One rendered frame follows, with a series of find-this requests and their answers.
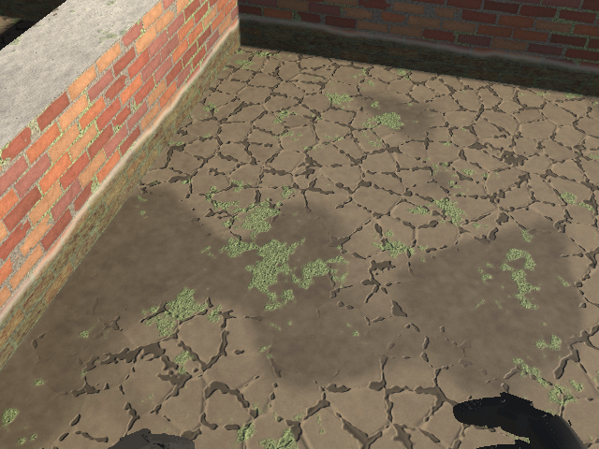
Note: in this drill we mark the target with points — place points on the robot left hand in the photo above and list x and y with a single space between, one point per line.
144 439

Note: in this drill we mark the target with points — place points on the robot right hand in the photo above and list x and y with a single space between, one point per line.
518 416

